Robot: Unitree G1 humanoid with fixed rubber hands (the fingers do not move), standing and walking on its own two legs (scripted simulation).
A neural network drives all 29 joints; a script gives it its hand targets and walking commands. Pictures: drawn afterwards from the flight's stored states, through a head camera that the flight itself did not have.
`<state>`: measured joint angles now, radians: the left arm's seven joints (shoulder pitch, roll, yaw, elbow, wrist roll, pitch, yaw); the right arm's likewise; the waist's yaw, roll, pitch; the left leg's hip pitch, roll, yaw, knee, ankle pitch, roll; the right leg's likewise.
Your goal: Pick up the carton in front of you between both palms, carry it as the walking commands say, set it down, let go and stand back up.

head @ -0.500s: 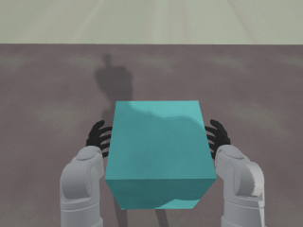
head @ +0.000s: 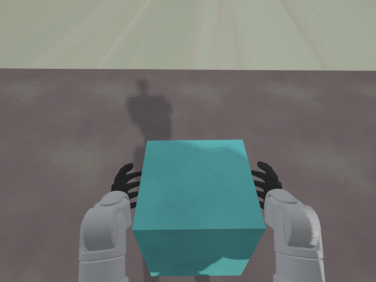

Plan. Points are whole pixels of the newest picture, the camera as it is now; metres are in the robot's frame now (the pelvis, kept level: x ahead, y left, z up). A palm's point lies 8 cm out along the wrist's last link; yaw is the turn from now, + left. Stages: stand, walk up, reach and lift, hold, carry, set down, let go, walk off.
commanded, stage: carry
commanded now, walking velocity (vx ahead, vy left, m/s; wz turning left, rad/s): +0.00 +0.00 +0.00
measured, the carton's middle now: (195, 210) +0.28 +0.00 +0.00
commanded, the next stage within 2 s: hold in 1.32 s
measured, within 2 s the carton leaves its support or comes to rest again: neither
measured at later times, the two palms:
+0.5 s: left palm (119, 224) +0.23 +0.16 +0.04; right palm (268, 223) +0.23 -0.14 +0.04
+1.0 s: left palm (113, 230) +0.21 +0.16 +0.04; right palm (265, 229) +0.21 -0.13 +0.04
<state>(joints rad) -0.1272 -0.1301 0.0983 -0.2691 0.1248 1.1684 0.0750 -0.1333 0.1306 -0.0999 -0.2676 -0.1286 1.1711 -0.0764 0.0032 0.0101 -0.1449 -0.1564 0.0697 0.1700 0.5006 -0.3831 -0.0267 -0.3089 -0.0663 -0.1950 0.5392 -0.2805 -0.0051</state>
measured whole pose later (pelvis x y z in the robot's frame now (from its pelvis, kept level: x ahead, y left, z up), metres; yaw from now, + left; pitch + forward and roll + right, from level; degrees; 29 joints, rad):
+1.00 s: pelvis -0.07 +0.01 +0.00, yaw +0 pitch +2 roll +0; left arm -0.19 -0.14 0.16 0.15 0.23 0.74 0.02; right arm -0.19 0.14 -0.16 0.15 -0.23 0.74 -0.02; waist 0.00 0.01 -0.10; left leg -0.23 0.04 0.18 0.53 -0.33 0.03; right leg -0.35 -0.09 -0.18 0.51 -0.18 0.00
